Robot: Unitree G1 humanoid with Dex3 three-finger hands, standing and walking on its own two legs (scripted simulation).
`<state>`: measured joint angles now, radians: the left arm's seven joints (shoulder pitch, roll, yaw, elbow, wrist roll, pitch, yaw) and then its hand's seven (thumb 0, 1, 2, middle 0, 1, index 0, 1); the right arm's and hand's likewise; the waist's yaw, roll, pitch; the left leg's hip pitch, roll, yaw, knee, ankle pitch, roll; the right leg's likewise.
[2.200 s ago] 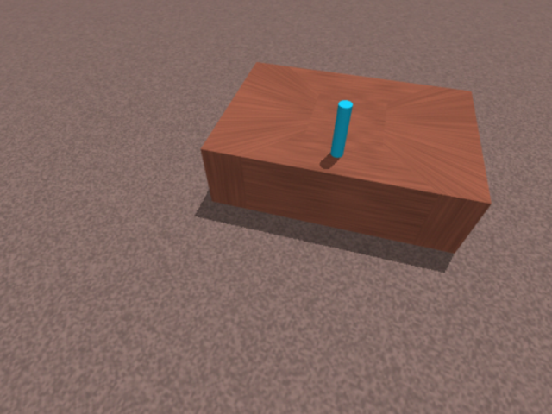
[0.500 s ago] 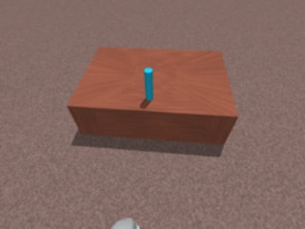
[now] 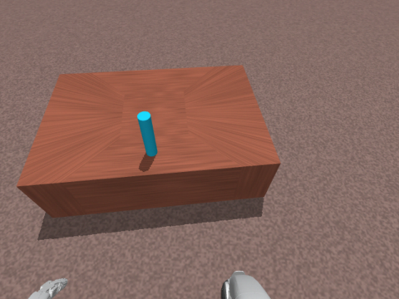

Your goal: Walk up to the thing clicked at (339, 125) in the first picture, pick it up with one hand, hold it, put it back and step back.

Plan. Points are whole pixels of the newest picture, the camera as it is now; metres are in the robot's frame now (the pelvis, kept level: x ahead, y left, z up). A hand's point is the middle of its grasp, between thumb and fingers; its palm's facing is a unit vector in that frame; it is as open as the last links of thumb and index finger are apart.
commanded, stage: walk up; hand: left
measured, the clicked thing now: (148, 135) +0.77 +0.19 -0.32
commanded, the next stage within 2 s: none
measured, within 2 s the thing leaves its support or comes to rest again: neither
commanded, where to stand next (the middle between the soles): +0.35 -0.02 m, yaw +1 degrees
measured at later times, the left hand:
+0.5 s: hand (94, 267) +0.22 +0.23 -0.13, palm faces +0.00 -0.93 -0.38, open 7.4 cm
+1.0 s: hand (106, 215) +0.35 +0.24 -0.15, palm faces -0.02 -0.91 -0.42, open 7.4 cm
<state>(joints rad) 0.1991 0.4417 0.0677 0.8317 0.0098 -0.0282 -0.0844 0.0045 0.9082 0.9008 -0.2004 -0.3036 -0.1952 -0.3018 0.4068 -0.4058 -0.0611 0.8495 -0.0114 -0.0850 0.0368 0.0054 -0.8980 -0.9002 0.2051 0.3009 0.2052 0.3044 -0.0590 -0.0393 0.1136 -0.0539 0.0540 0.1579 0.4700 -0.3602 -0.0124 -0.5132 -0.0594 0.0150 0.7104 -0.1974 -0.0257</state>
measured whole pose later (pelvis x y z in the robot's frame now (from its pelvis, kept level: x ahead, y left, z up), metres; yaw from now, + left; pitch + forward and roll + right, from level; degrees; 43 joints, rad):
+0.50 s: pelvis +0.18 -0.04 +0.00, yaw +0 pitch -2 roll -1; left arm 0.35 0.39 0.06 0.82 0.02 -0.07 -0.05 0.00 0.90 0.90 -0.21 -0.30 -0.20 -0.30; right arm 0.31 -0.42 -0.07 0.87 -0.03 -0.03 0.05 0.01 -0.90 -0.90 0.20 0.30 0.20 0.30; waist 0.03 0.04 0.08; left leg -0.48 0.09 0.00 0.73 -0.23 0.00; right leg -0.14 0.05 -0.07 0.45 -0.28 -0.07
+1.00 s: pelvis +0.28 -0.04 -0.02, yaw +0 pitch -3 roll +0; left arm 0.25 0.39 0.04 0.90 0.01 -0.05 0.00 0.00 0.91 0.90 -0.20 -0.30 -0.20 -0.30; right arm 0.22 -0.40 -0.03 0.82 0.00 0.00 0.02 0.00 -0.90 -0.90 0.20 0.30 0.20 0.30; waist 0.00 0.04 0.13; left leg -0.31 0.06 0.04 0.73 -0.36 0.00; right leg -0.36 -0.02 -0.03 0.67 -0.26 0.00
